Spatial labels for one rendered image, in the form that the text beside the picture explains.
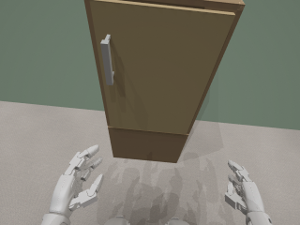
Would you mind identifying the robot left forearm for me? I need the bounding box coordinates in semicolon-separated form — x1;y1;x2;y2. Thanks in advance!
41;212;71;225

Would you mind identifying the right robot hand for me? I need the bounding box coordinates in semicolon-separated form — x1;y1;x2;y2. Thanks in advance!
225;159;265;216

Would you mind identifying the handle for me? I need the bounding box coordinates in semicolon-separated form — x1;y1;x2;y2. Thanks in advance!
100;34;114;85

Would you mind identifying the cupboard door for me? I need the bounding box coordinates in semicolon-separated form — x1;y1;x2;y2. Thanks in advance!
89;0;235;135

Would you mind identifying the left robot hand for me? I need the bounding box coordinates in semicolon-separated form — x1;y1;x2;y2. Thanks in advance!
49;144;104;218

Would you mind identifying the robot right forearm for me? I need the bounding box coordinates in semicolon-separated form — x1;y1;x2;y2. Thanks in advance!
246;211;273;225

